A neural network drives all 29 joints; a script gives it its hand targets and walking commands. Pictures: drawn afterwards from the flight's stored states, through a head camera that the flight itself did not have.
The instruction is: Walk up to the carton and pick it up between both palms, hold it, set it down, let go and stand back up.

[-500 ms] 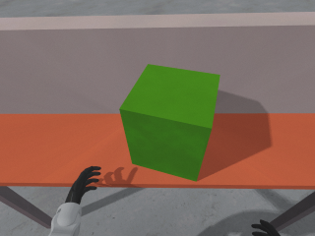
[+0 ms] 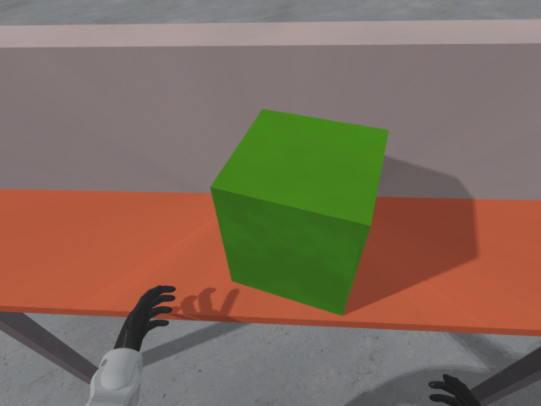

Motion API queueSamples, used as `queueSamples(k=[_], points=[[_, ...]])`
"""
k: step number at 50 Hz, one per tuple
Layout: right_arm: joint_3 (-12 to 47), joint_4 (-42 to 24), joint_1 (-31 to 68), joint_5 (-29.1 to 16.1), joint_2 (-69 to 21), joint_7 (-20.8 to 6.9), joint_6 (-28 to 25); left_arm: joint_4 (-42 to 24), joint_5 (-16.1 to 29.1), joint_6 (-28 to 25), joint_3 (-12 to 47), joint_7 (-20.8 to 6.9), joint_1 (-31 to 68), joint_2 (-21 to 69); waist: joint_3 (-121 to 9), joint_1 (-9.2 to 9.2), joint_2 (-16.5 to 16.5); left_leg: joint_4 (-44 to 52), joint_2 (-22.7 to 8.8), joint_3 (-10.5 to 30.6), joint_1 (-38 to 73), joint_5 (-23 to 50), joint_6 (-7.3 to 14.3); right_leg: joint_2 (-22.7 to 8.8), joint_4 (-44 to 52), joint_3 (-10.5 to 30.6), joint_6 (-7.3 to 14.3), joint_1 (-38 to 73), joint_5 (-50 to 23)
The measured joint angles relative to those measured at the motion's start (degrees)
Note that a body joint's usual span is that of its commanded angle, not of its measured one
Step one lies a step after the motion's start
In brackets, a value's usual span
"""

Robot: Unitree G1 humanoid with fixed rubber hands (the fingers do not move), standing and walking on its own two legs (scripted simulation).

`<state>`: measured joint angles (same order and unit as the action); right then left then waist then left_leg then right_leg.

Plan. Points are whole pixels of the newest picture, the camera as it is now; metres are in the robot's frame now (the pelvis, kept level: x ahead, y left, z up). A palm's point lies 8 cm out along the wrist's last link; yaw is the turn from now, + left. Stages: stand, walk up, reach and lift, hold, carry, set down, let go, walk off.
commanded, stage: stand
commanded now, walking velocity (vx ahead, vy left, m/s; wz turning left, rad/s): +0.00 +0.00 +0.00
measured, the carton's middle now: (302, 212) +0.41 -0.02 +0.05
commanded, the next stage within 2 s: none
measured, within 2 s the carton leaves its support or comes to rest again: neither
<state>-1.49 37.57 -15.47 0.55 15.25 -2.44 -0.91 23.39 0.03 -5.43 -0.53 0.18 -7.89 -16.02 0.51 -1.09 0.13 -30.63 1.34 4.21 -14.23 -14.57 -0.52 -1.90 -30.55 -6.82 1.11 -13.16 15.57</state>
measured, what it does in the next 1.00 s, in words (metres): stands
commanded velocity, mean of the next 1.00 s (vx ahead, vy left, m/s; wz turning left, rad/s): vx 0.00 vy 0.00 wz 0.00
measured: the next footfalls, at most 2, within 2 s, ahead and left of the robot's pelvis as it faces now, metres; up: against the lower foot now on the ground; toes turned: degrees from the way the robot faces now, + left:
none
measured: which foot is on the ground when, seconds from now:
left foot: down 0.00-1.00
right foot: down 0.00-1.00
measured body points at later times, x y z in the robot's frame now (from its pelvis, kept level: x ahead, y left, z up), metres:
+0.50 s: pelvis +0.00 -0.01 +0.00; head +0.00 -0.01 +0.45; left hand +0.23 +0.24 -0.02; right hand +0.15 -0.26 -0.09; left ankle +0.02 +0.13 -0.73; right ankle +0.01 -0.10 -0.73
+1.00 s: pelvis +0.00 -0.01 +0.00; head +0.02 +0.01 +0.45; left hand +0.09 +0.27 -0.11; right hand +0.16 -0.26 -0.09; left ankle +0.02 +0.13 -0.73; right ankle +0.01 -0.11 -0.73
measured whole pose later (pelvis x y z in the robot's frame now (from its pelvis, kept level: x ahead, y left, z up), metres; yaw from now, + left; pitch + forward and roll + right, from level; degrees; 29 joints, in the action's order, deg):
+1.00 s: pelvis +0.00 -0.01 +0.00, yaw +5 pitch -2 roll -1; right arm -1.2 35.6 -14.8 0.7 15.9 -1.2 -0.5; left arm 37.4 -0.4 0.7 -0.7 -0.3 -15.8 -17.5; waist 3.1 0.6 0.9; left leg -33.3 2.7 9.5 -16.4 -15.2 -1.2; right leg -3.0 -31.7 -11.8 1.4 -12.4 17.5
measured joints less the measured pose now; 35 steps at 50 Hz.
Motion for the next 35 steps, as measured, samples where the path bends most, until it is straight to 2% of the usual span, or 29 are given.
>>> queueSamples(k=[35], points=[[-0.16,-0.86,0.77,-0.09,0.43,0.29,0.26,-0.17,0.00,1.28,0.48,-0.29,-0.22,-0.22,0.44,0.27,-0.14,-1.54,1.02,4.10,-0.93,-0.41,-0.76,-0.90,-0.99,-3.91,0.47,0.98,1.76]])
